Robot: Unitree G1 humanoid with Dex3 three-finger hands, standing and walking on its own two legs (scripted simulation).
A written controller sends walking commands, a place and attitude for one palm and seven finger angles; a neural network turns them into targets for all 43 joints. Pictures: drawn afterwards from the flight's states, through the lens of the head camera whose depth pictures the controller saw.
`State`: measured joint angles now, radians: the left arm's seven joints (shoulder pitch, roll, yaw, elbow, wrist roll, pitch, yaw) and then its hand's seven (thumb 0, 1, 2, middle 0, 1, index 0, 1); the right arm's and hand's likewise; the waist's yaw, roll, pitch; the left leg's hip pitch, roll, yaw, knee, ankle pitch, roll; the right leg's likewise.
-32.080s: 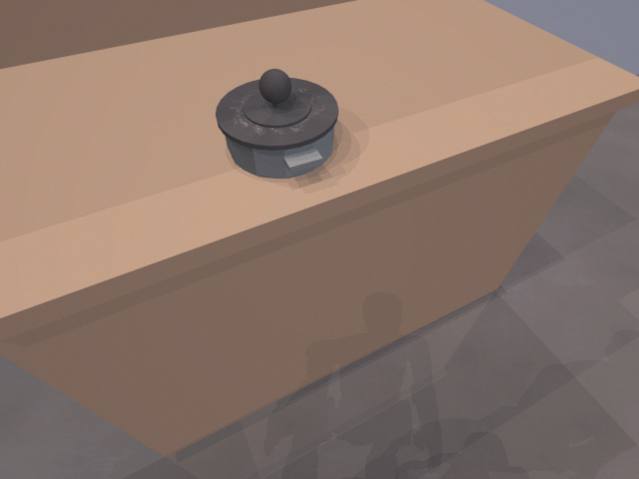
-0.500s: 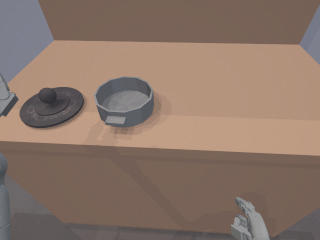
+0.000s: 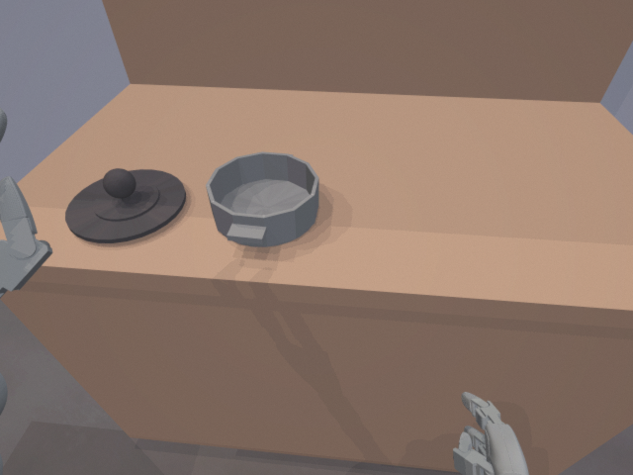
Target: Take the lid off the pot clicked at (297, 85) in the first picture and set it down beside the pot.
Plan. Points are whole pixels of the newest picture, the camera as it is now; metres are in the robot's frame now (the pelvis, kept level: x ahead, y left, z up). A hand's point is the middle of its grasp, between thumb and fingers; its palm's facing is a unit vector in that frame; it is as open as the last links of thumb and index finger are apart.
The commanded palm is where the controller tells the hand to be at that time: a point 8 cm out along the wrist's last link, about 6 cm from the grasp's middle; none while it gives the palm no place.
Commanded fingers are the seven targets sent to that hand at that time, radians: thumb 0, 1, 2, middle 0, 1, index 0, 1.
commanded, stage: draw the hand back to the body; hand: left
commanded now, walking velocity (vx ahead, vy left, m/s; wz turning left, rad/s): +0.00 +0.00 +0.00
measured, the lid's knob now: (119, 183) +0.48 +0.40 +0.11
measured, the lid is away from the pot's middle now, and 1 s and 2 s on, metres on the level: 0.24 0.24 0.24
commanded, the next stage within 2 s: step back with the hand held close in 0.02 s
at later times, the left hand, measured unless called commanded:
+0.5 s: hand (43, 272) +0.18 +0.25 +0.25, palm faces +0.36 -0.79 -0.50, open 7.4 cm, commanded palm +0.11 +0.31 +0.27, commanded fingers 0.00 0.90 0.90 -0.20 -0.30 -0.20 -0.30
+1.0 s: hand out of the picture +0.08 +0.29 +0.27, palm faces +0.48 -0.81 -0.33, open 7.4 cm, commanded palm +0.00 +0.34 +0.27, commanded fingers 0.00 0.90 0.90 -0.20 -0.30 -0.20 -0.30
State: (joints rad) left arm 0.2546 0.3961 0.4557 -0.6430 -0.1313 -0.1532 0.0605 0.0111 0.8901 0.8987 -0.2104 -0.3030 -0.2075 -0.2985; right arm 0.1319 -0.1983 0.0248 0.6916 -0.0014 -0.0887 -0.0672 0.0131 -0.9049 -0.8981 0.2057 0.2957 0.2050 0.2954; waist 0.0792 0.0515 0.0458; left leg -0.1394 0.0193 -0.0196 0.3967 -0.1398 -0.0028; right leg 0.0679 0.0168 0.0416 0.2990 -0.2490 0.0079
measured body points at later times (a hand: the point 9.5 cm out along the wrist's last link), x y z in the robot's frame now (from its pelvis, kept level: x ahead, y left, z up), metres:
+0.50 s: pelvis -0.03 +0.03 -0.01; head +0.00 +0.06 +0.44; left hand +0.16 +0.29 +0.27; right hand +0.15 -0.22 -0.07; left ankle +0.06 +0.12 -0.74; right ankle -0.04 -0.13 -0.74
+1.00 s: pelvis -0.13 +0.06 -0.02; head -0.12 +0.08 +0.43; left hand +0.05 +0.33 +0.29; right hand +0.03 -0.18 -0.09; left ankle +0.06 +0.12 -0.74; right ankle -0.14 -0.09 -0.70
